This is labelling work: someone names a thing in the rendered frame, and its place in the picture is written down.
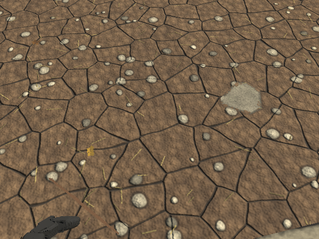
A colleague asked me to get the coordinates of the left robot hand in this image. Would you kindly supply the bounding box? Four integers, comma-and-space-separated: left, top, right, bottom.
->
20, 215, 81, 239

